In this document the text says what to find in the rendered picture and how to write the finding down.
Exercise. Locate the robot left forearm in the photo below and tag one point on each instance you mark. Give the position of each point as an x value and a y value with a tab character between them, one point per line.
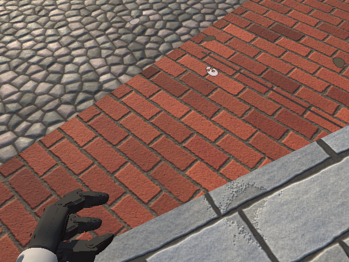
37	255

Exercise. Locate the robot left hand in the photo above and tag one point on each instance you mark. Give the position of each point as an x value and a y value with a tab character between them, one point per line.
56	225

